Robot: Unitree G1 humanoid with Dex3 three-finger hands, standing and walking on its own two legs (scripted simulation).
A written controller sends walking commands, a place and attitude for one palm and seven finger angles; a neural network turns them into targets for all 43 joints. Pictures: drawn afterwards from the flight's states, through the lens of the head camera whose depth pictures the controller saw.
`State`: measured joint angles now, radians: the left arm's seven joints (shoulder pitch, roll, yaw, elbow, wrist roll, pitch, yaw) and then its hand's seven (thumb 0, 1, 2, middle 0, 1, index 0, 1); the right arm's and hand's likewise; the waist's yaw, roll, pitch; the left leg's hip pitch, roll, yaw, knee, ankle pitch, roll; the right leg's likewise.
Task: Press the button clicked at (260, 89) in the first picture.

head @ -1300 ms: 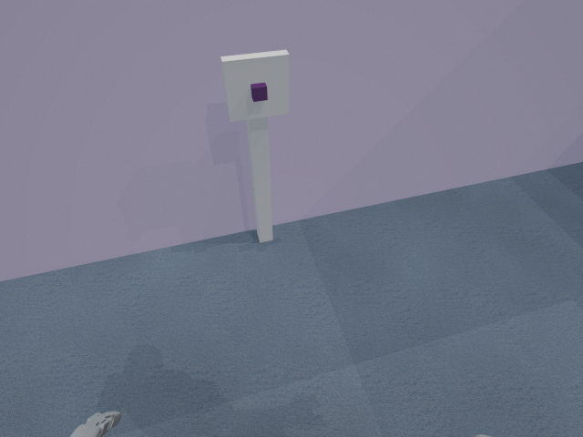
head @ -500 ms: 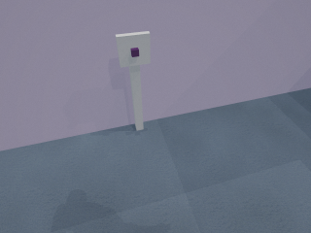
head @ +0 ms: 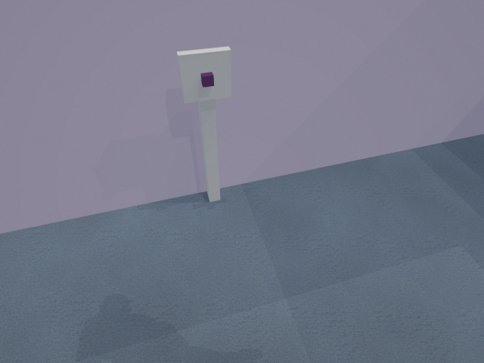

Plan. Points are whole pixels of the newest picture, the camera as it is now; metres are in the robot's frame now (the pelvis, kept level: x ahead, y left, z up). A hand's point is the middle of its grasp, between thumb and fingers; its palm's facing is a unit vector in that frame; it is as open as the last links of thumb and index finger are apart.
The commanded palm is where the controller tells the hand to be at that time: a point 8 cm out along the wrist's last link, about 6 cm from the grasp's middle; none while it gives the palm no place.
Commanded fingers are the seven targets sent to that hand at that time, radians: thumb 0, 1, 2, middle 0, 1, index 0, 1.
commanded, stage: look at it before walking up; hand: left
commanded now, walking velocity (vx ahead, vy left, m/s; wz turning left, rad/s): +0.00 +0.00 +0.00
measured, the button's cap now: (207, 79) +1.00 +0.18 -0.04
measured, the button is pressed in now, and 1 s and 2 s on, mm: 0 0 0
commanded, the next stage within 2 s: walk to a spot facing it in 0.34 s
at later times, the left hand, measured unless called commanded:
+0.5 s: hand out of the picture +0.08 +0.25 -0.16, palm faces -0.03 -0.94 -0.33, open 7.3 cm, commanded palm none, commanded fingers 0.00 0.90 0.90 -0.20 -0.30 -0.20 -0.30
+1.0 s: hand out of the picture +0.05 +0.15 -0.17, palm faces -0.17 -0.95 -0.26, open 7.3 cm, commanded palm none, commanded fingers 0.00 0.90 0.90 -0.20 -0.30 -0.20 -0.30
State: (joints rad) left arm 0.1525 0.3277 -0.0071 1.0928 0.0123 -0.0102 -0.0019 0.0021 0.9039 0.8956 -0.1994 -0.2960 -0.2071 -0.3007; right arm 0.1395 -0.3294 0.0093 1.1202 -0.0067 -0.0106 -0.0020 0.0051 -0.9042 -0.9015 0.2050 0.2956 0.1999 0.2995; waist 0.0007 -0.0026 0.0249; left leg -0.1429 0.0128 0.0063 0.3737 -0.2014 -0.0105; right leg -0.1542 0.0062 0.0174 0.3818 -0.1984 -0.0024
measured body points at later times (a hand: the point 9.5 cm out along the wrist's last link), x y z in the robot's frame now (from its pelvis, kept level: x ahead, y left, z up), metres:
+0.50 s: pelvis +0.01 +0.00 +0.00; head +0.01 +0.00 +0.45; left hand +0.08 +0.30 -0.13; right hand +0.09 -0.29 -0.13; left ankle +0.00 +0.13 -0.75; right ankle +0.01 -0.12 -0.75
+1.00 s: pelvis -0.02 -0.04 -0.02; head +0.00 -0.07 +0.43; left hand +0.06 +0.20 -0.15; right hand -0.01 -0.30 -0.18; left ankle +0.00 +0.12 -0.67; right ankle -0.02 -0.11 -0.75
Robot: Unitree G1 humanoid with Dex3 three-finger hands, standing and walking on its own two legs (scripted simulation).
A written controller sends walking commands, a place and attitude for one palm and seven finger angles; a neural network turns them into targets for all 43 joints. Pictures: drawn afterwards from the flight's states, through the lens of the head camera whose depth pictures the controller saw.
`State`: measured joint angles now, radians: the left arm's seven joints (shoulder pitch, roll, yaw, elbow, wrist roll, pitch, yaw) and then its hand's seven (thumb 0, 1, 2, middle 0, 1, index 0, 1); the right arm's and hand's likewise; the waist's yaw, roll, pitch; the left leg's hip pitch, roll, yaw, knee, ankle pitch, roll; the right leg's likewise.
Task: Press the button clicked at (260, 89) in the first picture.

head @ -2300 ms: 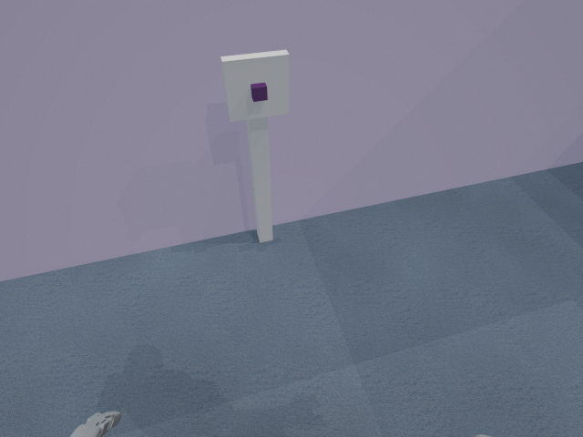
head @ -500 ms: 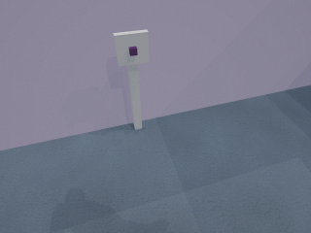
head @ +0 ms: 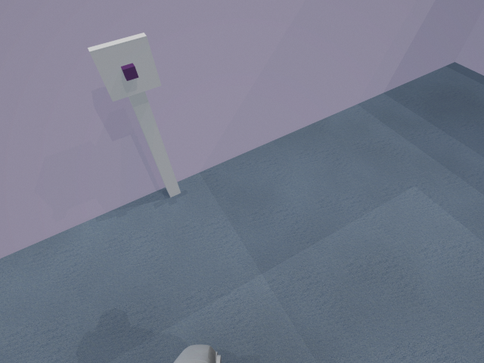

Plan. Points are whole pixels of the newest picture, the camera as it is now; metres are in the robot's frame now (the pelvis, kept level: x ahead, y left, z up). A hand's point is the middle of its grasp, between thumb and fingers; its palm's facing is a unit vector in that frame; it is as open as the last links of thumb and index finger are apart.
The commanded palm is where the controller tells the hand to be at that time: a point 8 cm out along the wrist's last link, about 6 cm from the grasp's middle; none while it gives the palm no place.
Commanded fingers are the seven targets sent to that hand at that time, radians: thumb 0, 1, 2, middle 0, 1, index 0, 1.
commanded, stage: walk to a spot facing it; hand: left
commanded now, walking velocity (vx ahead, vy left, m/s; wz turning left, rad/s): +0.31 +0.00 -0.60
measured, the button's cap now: (129, 71) +0.93 +0.48 -0.03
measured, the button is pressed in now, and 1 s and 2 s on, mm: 0 0 0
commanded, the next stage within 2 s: none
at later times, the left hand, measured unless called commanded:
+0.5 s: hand out of the picture +0.10 +0.26 -0.18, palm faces -0.09 -0.98 -0.17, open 7.4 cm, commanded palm none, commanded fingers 0.00 0.90 0.90 -0.20 -0.30 -0.20 -0.30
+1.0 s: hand (190, 228) +0.43 +0.19 -0.17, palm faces -0.55 -0.83 -0.11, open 7.4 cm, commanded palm none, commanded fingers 0.00 0.90 0.90 -0.20 -0.30 -0.20 -0.30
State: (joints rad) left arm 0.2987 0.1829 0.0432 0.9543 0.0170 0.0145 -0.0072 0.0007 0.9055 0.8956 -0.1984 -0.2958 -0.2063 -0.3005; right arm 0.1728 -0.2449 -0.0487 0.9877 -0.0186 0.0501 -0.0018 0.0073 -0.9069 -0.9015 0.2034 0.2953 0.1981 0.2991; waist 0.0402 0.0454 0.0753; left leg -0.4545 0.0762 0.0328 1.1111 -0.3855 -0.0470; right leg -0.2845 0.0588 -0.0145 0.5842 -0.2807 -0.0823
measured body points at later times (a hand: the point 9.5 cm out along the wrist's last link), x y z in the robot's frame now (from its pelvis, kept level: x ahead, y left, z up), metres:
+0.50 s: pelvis +0.11 +0.07 +0.00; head +0.11 +0.10 +0.45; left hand +0.11 +0.31 -0.16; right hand +0.19 -0.19 -0.11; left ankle +0.19 +0.17 -0.73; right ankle +0.02 -0.06 -0.73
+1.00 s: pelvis +0.26 +0.09 +0.01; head +0.30 +0.11 +0.46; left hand +0.46 +0.23 -0.16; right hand +0.05 -0.01 -0.12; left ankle +0.19 +0.17 -0.73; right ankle +0.26 -0.07 -0.65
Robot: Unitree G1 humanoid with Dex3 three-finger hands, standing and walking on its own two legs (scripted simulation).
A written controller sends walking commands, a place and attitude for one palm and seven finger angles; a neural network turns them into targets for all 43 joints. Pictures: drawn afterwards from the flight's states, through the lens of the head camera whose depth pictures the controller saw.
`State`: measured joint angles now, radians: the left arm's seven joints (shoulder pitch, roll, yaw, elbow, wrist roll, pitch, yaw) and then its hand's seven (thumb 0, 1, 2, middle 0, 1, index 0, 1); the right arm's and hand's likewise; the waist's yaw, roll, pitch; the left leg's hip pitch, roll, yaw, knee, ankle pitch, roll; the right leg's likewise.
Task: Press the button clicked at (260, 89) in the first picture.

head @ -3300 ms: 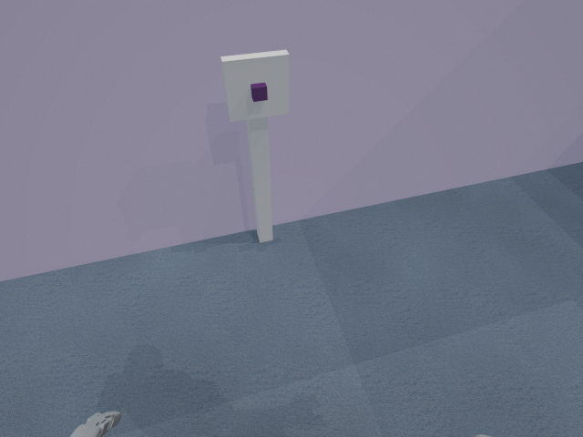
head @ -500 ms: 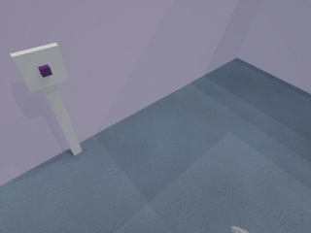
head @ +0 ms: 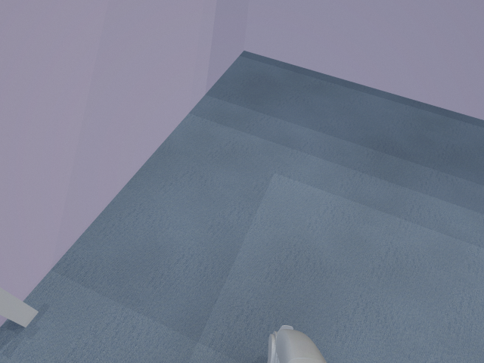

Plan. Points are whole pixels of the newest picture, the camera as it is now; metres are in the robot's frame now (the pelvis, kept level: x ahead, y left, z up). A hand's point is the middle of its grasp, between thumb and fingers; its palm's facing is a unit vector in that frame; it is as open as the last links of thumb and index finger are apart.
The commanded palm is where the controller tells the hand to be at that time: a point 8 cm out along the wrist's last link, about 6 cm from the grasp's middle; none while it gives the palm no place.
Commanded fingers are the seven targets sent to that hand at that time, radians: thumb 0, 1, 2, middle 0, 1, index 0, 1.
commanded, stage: walk to a spot facing it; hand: left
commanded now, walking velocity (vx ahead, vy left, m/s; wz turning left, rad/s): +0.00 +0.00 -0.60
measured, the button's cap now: out of the picture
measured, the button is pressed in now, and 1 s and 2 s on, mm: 0 0 0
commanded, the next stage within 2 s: none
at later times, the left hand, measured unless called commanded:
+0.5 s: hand (137, 313) +0.24 +0.20 -0.16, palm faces -0.21 -0.94 -0.29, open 7.3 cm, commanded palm none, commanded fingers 0.00 0.90 0.90 -0.20 -0.30 -0.20 -0.30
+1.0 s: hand (152, 268) +0.33 +0.19 -0.17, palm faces -0.54 -0.82 -0.20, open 7.4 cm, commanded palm none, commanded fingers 0.00 0.90 0.90 -0.20 -0.30 -0.20 -0.30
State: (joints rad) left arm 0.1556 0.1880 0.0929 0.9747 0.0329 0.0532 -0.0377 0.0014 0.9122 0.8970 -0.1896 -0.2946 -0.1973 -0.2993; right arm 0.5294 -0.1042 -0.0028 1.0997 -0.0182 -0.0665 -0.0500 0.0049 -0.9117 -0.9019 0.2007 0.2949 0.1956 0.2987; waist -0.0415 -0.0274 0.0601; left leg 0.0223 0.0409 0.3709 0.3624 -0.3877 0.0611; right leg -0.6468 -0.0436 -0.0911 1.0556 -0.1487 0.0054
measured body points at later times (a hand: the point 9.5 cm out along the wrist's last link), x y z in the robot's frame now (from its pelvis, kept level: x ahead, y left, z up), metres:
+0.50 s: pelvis +0.12 +0.01 +0.00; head +0.16 -0.02 +0.44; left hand +0.25 +0.25 -0.14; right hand +0.20 -0.26 -0.14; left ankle +0.20 +0.19 -0.68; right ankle +0.11 -0.07 -0.74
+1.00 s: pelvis +0.15 +0.07 +0.00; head +0.19 +0.06 +0.45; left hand +0.36 +0.24 -0.15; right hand +0.04 -0.16 -0.13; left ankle +0.21 +0.16 -0.74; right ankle +0.05 -0.05 -0.67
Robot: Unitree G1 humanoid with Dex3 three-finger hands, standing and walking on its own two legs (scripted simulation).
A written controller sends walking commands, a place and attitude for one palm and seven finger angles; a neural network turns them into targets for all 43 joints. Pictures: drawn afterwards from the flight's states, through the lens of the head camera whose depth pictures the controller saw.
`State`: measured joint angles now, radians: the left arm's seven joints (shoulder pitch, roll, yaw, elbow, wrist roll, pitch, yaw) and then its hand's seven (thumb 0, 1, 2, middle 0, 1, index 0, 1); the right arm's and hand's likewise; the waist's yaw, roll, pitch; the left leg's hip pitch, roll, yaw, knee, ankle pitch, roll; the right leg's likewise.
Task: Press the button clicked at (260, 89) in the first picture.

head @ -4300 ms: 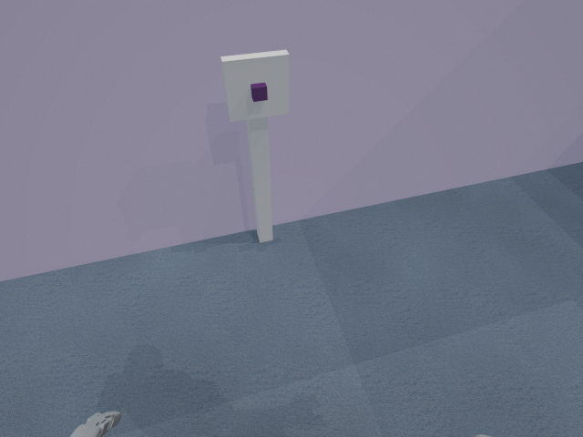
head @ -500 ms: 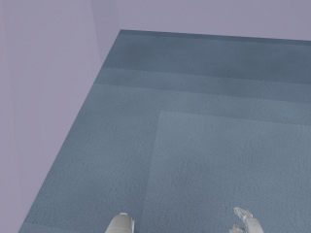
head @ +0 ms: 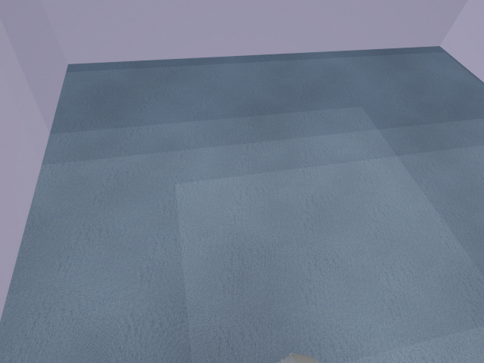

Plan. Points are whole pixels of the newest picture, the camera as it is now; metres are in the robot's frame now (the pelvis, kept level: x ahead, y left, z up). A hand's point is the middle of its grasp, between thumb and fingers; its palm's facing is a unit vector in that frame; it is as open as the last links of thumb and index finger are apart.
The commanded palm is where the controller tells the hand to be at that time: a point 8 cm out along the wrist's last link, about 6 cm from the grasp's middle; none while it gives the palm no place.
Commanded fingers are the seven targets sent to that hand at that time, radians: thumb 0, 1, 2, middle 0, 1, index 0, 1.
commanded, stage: walk to a spot facing it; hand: left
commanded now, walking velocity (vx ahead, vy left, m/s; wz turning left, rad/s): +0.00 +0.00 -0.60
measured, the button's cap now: out of the picture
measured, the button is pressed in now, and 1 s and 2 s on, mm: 0 0 0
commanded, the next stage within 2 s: turn to face it in 1.10 s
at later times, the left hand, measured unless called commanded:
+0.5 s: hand out of the picture +0.10 +0.11 -0.15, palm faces -0.17 -0.96 -0.23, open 7.3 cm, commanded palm none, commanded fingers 0.00 0.90 0.90 -0.20 -0.30 -0.20 -0.30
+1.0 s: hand (178, 288) +0.28 +0.15 -0.17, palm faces -0.42 -0.88 -0.20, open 7.4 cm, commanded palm none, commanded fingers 0.00 0.90 0.90 -0.20 -0.30 -0.20 -0.30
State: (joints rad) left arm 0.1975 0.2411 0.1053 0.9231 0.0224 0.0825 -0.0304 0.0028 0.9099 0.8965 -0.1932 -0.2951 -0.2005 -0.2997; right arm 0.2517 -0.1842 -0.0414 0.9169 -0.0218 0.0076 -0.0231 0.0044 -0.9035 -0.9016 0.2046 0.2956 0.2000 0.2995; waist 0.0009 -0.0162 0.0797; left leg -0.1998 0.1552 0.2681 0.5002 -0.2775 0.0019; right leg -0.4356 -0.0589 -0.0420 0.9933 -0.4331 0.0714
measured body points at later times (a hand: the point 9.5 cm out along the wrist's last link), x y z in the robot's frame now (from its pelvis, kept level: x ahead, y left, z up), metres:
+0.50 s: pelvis +0.02 -0.06 +0.00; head +0.01 -0.09 +0.45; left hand +0.11 +0.16 -0.13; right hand +0.02 -0.32 -0.15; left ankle +0.09 +0.10 -0.67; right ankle -0.01 -0.13 -0.74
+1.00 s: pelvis +0.15 -0.02 +0.00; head +0.17 -0.01 +0.45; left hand +0.30 +0.19 -0.15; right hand +0.07 -0.26 -0.13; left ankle +0.18 +0.06 -0.74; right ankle +0.10 -0.16 -0.65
